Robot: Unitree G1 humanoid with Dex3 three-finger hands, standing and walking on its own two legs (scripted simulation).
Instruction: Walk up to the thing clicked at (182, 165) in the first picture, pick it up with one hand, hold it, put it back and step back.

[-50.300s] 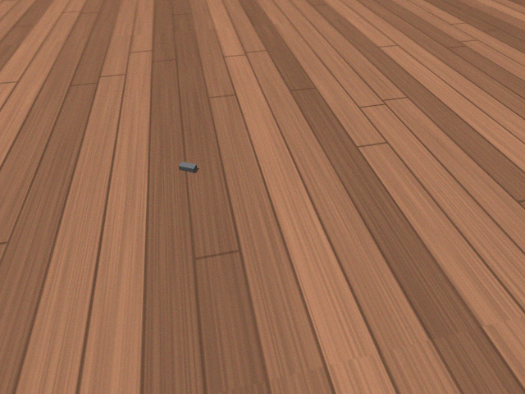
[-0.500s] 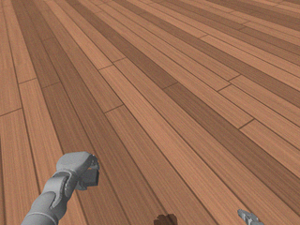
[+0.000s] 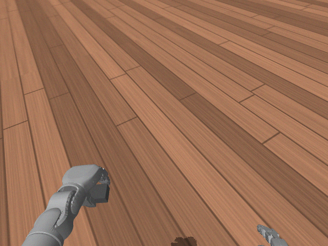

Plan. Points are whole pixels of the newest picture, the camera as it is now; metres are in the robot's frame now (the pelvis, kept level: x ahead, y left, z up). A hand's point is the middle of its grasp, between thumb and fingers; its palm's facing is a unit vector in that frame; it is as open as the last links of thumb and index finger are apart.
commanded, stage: hold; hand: left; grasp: from above
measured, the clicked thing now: (90, 194) +0.31 +0.23 -0.07
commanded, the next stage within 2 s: crouch in 0.50 s
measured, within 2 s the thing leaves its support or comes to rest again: neither
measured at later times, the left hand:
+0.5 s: hand (90, 189) +0.30 +0.22 -0.03, palm faces -0.44 -0.07 -0.90, open 7.2 cm
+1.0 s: hand (96, 201) +0.30 +0.23 -0.11, palm faces -0.46 +0.00 -0.89, open 7.1 cm
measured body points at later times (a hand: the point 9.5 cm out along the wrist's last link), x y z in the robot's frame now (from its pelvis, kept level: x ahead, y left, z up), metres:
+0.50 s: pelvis +0.01 +0.00 +0.00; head +0.03 -0.02 +0.45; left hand +0.32 +0.22 +0.02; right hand +0.16 -0.25 -0.11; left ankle +0.02 +0.13 -0.73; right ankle +0.02 -0.14 -0.73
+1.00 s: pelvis +0.00 +0.00 -0.02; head +0.07 +0.00 +0.42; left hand +0.32 +0.22 -0.06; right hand +0.14 -0.27 -0.14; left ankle +0.02 +0.13 -0.73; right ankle +0.02 -0.14 -0.73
